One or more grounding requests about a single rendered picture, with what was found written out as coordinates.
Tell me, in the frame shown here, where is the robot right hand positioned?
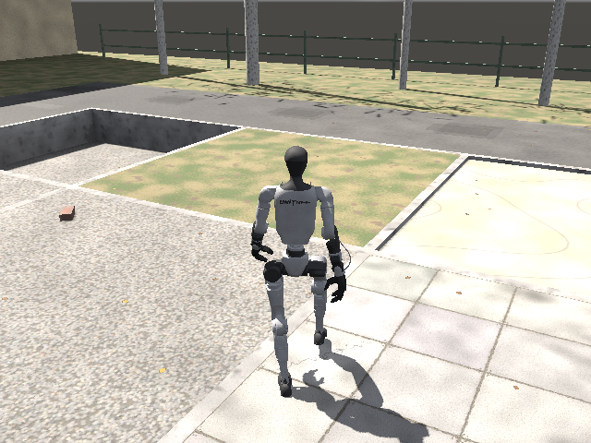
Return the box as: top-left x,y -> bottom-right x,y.
324,275 -> 346,303

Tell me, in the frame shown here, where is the robot left hand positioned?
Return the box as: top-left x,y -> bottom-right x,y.
251,245 -> 273,262

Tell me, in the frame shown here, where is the robot left shin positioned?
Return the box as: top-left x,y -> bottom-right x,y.
271,319 -> 289,384

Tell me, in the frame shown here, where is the left robot foot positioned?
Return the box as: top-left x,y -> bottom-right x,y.
278,372 -> 292,397

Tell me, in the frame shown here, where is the right robot upper arm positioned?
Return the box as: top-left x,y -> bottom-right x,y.
315,186 -> 335,240

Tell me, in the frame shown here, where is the robot left forearm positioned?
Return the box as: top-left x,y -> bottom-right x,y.
251,221 -> 264,250

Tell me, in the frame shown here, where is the left robot upper arm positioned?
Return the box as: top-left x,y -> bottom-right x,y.
254,186 -> 277,234

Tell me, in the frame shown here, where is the robot right forearm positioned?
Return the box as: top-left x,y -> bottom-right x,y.
326,225 -> 345,277

